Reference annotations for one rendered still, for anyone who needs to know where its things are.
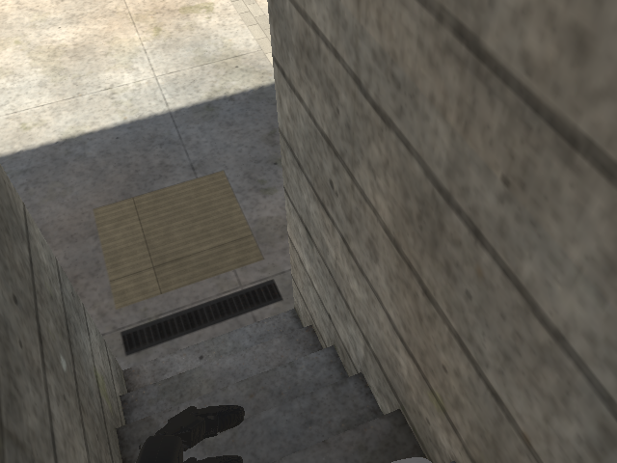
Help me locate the stairs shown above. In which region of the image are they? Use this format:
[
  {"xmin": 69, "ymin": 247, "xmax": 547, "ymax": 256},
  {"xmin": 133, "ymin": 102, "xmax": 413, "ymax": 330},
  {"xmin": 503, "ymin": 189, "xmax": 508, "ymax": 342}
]
[{"xmin": 116, "ymin": 309, "xmax": 456, "ymax": 463}]

